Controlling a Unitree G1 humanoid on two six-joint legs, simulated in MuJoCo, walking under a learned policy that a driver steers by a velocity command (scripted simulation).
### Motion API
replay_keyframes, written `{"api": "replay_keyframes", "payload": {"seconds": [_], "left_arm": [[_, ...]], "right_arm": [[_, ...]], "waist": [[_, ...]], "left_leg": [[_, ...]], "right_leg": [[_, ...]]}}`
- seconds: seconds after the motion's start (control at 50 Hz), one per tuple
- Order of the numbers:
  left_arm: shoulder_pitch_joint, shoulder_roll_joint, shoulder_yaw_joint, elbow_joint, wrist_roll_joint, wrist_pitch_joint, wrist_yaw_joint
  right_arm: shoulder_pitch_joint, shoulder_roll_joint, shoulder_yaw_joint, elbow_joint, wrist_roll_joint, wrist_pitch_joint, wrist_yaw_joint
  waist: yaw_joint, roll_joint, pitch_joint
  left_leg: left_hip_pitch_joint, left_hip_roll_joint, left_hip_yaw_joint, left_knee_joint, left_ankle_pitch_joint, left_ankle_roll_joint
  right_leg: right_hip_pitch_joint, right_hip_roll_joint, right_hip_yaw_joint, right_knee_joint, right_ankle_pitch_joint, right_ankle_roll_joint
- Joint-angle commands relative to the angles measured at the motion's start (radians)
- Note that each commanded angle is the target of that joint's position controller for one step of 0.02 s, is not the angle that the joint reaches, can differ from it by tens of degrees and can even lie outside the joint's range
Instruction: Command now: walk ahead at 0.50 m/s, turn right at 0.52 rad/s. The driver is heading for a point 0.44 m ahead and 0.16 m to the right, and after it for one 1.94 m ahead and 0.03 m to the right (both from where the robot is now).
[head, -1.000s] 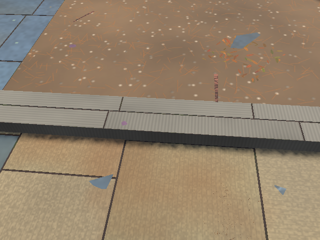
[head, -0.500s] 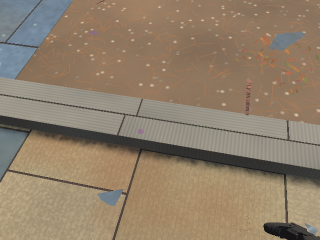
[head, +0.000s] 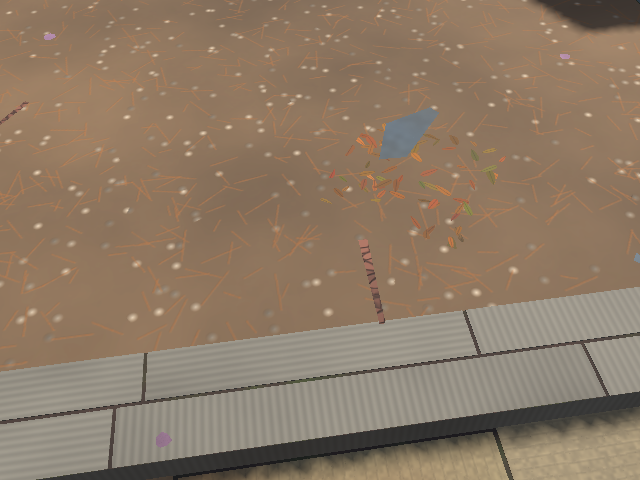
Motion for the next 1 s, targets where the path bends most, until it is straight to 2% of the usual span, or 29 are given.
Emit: {"api": "replay_keyframes", "payload": {"seconds": [0.02,0.08,0.1,0.12,0.14,0.16,0.18,0.22,0.24,0.34,0.42,0.46,0.48,0.54,0.56,0.58,0.6,0.62,0.64,0.68,0.72,0.74,0.78,0.88,0.9,0.92,0.94,0.96,1.0], "left_arm": [[-0.148,0.035,-0.005,-0.122,-0.003,-0.014,-0.026],[-0.032,0.105,0.027,-0.134,-0.009,-0.01,-0.037],[0.105,0.153,0.053,-0.108,-0.013,-0.011,-0.034],[0.271,0.234,0.092,-0.069,-0.011,-0.006,-0.014],[0.299,0.348,0.114,-0.061,-0.014,-0.003,-0.001],[0.336,0.305,0.092,-0.086,0.005,-0.015,0.0],[0.316,0.237,0.073,-0.084,0.018,-0.024,0.001],[0.151,0.161,0.05,-0.122,0.006,-0.035,0.001],[0.1,0.133,0.039,-0.141,0.012,-0.037,0.004],[0.126,0.196,0.05,-0.153,0.0,-0.038,0.034],[0.179,0.182,0.046,-0.153,0.004,-0.009,0.05],[0.333,0.111,0.03,-0.111,-0.012,0.02,0.056],[0.388,0.117,0.03,-0.094,-0.007,0.033,0.061],[0.202,0.204,0.045,-0.186,-0.006,0.057,0.076],[0.109,0.199,0.04,-0.222,-0.002,0.048,0.08],[0.101,0.135,0.021,-0.252,0.029,0.028,0.074],[0.286,0.015,-0.008,-0.236,0.047,-0.005,0.061],[0.331,0.132,0.011,-0.19,0.032,-0.017,0.044],[0.274,0.153,0.015,-0.208,-0.011,-0.014,0.041],[0.145,0.126,0.003,-0.203,0.017,0.016,0.051],[0.125,0.068,-0.013,-0.226,0.029,0.036,0.048],[0.102,0.033,-0.026,-0.234,0.031,0.03,0.046],[0.109,0.04,-0.024,-0.229,0.025,0.028,0.052],[0.148,0.107,0.014,-0.231,0.025,0.052,0.074],[0.138,0.171,0.037,-0.242,0.033,0.046,0.079],[0.208,0.209,0.051,-0.239,0.042,0.043,0.093],[0.273,0.216,0.043,-0.242,0.064,0.055,0.094],[0.227,0.195,0.036,-0.27,0.078,0.063,0.082],[0.036,0.117,0.012,-0.29,0.046,0.06,0.074]], "right_arm": [[0.031,-0.178,-0.038,-0.04,0.013,0.014,-0.009],[-0.016,-0.222,-0.051,-0.071,0.017,0.036,-0.016],[-0.041,-0.228,-0.051,-0.084,0.022,0.043,-0.018],[-0.046,-0.22,-0.045,-0.103,0.017,0.039,-0.02],[0.042,-0.056,0.002,-0.152,-0.017,0.011,0.001],[-0.033,-0.095,0.004,-0.184,0.023,-0.043,0.018],[-0.154,-0.143,-0.009,-0.219,0.059,-0.071,0.028],[-0.164,-0.147,-0.013,-0.206,0.029,-0.079,0.019],[-0.138,-0.163,-0.024,-0.204,0.018,-0.062,0.016],[-0.215,-0.11,-0.016,-0.257,-0.012,-0.016,0.011],[-0.305,-0.087,-0.002,-0.279,-0.002,-0.006,0.016],[-0.422,-0.099,-0.007,-0.335,0.006,-0.009,0.014],[-0.476,-0.089,-0.008,-0.357,0.008,-0.022,0.016],[-0.362,-0.125,-0.017,-0.347,0.012,-0.039,0.031],[-0.188,-0.158,-0.028,-0.294,0.011,-0.035,0.03],[-0.014,-0.233,-0.043,-0.26,-0.012,-0.025,0.018],[0.045,-0.269,-0.052,-0.23,-0.023,-0.005,0.018],[0.061,-0.211,-0.044,-0.244,-0.014,0.021,0.02],[0.021,-0.208,-0.051,-0.238,-0.005,0.029,0.017],[-0.125,-0.088,-0.012,-0.254,0.016,0.041,0.01],[-0.214,-0.117,-0.011,-0.256,0.011,0.059,0.011],[-0.215,-0.156,-0.024,-0.255,0.003,0.067,0.008],[-0.179,-0.213,-0.047,-0.255,0.003,0.086,0.002],[-0.179,-0.189,-0.043,-0.274,0.038,0.091,-0.014],[-0.125,-0.16,-0.039,-0.271,0.029,0.087,-0.008],[-0.147,-0.112,-0.024,-0.29,0.02,0.073,-0.004],[-0.02,-0.062,-0.007,-0.282,0.024,0.059,0.007],[0.033,-0.137,-0.031,-0.26,0.044,0.074,0.01],[-0.017,-0.156,-0.047,-0.263,0.043,0.124,-0.015]], "waist": [[-0.01,0.047,0.105],[0.086,0.118,-0.003],[0.165,0.12,-0.076],[0.241,0.061,-0.17],[0.133,-0.219,-0.247],[0.161,-0.149,-0.392],[0.19,-0.092,-0.28],[0.095,0.043,-0.126],[0.053,0.033,-0.105],[0.036,0.017,-0.033],[0.083,-0.061,-0.018],[0.141,-0.021,-0.021],[0.158,-0.033,-0.037],[0.057,-0.186,-0.154],[-0.024,-0.18,-0.236],[-0.071,-0.085,-0.352],[0.002,0.267,-0.452],[-0.029,0.161,-0.406],[-0.021,0.235,-0.334],[0.006,0.112,-0.129],[0.08,0.107,-0.041],[0.073,0.142,-0.043],[0.057,0.227,-0.085],[0.113,0.207,-0.063],[0.094,0.093,-0.09],[0.139,-0.045,-0.136],[0.113,-0.26,-0.294],[0.099,-0.178,-0.32],[0.039,-0.126,-0.1]], "left_leg": [[0.035,0.333,-0.058,-0.006,0.518,0.126],[0.053,0.332,-0.017,0.25,1.035,0.093],[0.001,0.308,-0.001,0.442,1.08,0.069],[-0.201,0.268,-0.001,0.723,0.865,0.021],[-0.678,0.075,-0.048,1.101,-0.087,-0.044],[-0.833,-0.012,-0.309,1.257,-0.293,-0.031],[-0.936,0.047,-0.36,1.247,-0.201,0.003],[-0.839,0.132,-0.354,1.071,-0.065,0.017],[-0.753,0.158,-0.36,1.011,-0.041,0.008],[-0.687,0.136,-0.305,0.719,0.11,-0.073],[-0.637,0.064,-0.283,0.514,0.276,-0.082],[-0.781,0.023,-0.277,0.472,0.085,-0.058],[-0.826,-0.01,-0.254,0.413,0.063,-0.053],[-0.559,-0.039,-0.279,0.173,0.097,-0.043],[-0.303,0.017,-0.295,0.043,0.365,-0.007],[0.128,0.226,-0.411,0.192,0.874,0.081],[0.465,0.511,-0.731,0.373,1.561,0.299],[0.405,0.547,-0.697,0.395,1.613,0.335],[0.38,0.516,-0.694,0.374,1.332,0.35],[0.072,0.35,-0.566,0.259,0.982,0.24],[-0.219,0.242,-0.473,0.181,0.939,0.185],[-0.289,0.192,-0.419,0.164,0.964,0.168],[-0.283,0.186,-0.415,0.168,0.985,0.158],[-0.313,0.201,-0.543,0.24,0.523,0.074],[-0.378,0.112,-0.499,0.338,0.359,0.016],[-0.564,0.041,-0.418,0.57,0.102,-0.039],[-0.696,-0.028,-0.376,0.916,-0.503,-0.085],[-0.673,0.004,-0.398,1.15,-0.491,-0.117],[-0.751,0.039,-0.328,1.331,-0.412,-0.133]], "right_leg": [[-0.065,0.021,-0.059,-0.066,-0.087,-0.024],[0.168,0.129,-0.149,-0.067,-0.24,-0.085],[0.359,0.174,-0.157,-0.126,-0.206,-0.121],[0.663,0.143,-0.039,-0.179,-0.171,-0.17],[1.027,-0.129,0.491,-0.217,-0.248,-0.34],[1.138,-0.232,0.853,-0.403,-0.335,-0.412],[1.092,-0.199,0.711,-0.43,-0.264,-0.344],[0.776,-0.12,0.462,-0.435,-0.075,-0.275],[0.664,-0.095,0.397,-0.456,0.004,-0.262],[0.46,-0.019,0.249,-0.508,0.141,-0.247],[0.449,0.03,0.207,-0.432,0.149,-0.179],[0.71,0.037,0.293,-0.334,0.296,-0.139],[0.836,0.039,0.331,-0.269,0.385,-0.115],[0.838,0.046,0.383,-0.133,0.598,-0.074],[0.734,0.074,0.329,-0.029,0.617,-0.031],[0.418,0.102,0.278,0.193,0.24,0.019],[0.02,0.302,0.239,0.467,-0.799,0.072],[-0.081,0.247,0.254,0.643,-0.853,0.106],[-0.209,0.217,0.226,0.744,-0.784,0.13],[-0.161,0.122,0.137,0.597,-0.64,0.147],[0.08,0.108,0.033,0.338,-0.53,0.161],[0.2,0.134,-0.015,0.208,-0.458,0.164],[0.315,0.19,-0.042,0.099,-0.334,0.168],[0.524,0.166,0.025,-0.28,-0.03,0.113],[0.656,0.101,0.075,-0.293,0.18,0.086],[0.858,-0.064,0.179,-0.252,0.577,0.012],[0.968,-0.347,0.403,-0.204,0.921,-0.182],[0.817,-0.39,0.451,-0.258,0.774,-0.27],[0.6,-0.247,0.268,-0.337,0.323,-0.2]]}}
